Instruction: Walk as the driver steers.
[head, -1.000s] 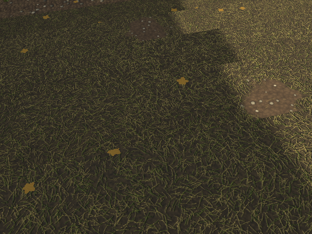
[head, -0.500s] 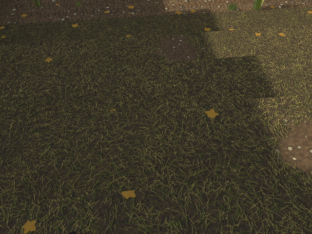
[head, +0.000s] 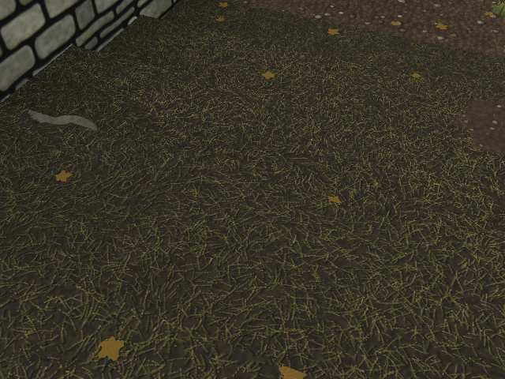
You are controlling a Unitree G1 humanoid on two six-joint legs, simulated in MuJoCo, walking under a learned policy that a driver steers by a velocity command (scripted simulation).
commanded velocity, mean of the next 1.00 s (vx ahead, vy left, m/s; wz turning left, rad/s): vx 0.47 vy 0.00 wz -0.03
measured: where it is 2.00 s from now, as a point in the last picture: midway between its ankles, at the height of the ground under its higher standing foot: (252, 302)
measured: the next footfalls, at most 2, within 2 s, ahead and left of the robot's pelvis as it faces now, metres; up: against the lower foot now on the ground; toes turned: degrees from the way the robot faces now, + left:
left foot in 0.14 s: +0.25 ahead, +0.14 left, +0.00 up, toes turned +6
right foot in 0.56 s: +0.45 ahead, -0.04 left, +0.00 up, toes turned +5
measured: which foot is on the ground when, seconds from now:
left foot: up 0.00-0.12, down 0.14-0.60, up 0.62-0.92, down 0.94-1.00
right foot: down 0.00-0.18, up 0.20-0.54, down 0.56-1.00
